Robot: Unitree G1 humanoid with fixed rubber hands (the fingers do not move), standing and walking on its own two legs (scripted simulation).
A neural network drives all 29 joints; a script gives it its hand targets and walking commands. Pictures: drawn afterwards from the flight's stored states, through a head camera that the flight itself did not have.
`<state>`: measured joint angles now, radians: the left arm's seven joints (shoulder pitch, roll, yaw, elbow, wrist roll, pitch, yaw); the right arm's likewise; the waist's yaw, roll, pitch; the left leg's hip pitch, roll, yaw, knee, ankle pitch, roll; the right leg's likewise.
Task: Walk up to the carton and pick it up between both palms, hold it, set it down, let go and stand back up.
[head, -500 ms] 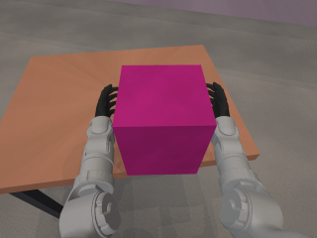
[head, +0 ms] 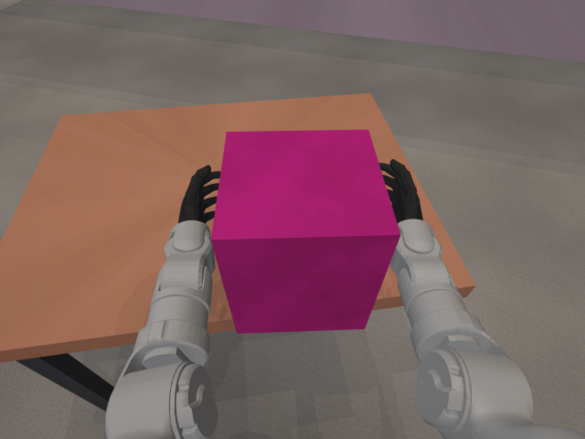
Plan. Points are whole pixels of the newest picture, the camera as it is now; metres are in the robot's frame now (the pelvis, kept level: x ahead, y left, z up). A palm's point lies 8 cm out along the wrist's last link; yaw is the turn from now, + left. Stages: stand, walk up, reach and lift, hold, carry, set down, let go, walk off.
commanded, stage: reach and lift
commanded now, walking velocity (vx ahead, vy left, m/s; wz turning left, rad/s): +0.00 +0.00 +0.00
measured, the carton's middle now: (299, 236) +0.41 +0.00 +0.04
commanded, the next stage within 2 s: none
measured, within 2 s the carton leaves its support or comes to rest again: leaves its support in 0.16 s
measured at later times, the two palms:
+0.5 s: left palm (181, 211) +0.38 +0.15 +0.14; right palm (418, 197) +0.38 -0.15 +0.15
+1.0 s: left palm (180, 195) +0.38 +0.15 +0.17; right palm (426, 178) +0.39 -0.15 +0.18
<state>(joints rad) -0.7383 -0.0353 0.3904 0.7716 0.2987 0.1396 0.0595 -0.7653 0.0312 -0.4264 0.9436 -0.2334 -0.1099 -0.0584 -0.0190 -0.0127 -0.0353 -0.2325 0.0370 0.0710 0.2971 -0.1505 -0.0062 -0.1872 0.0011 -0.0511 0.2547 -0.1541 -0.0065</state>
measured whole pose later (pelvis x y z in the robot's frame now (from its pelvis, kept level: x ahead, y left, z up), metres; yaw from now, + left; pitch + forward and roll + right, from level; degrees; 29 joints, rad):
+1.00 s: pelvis -0.02 +0.00 +0.00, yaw +1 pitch -2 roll -1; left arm -0.75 0.00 0.30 0.54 0.21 0.48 0.11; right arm -0.87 -0.09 -0.13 0.91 0.15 0.16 -0.12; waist -0.07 -0.02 -0.05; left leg -0.14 0.04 0.04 0.33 -0.16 -0.01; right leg -0.07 0.01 -0.07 0.25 -0.15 -0.01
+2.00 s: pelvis -0.02 +0.00 +0.00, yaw +2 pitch -3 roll -1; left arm -0.83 0.05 0.32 0.45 0.17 0.71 0.09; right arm -1.01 -0.17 0.04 0.85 0.35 0.44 -0.23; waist -0.12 0.01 -0.11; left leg -0.14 0.03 0.00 0.37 -0.18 -0.01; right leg -0.07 0.01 -0.06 0.28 -0.16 -0.01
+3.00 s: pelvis -0.01 +0.00 +0.00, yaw +1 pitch -2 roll -1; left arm -0.90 0.08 0.33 0.43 0.15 0.84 0.06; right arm -1.12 -0.21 0.08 0.83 0.44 0.61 -0.29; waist -0.08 0.02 -0.18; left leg -0.16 0.03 -0.01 0.40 -0.20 -0.01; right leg -0.08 0.03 -0.01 0.29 -0.17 -0.01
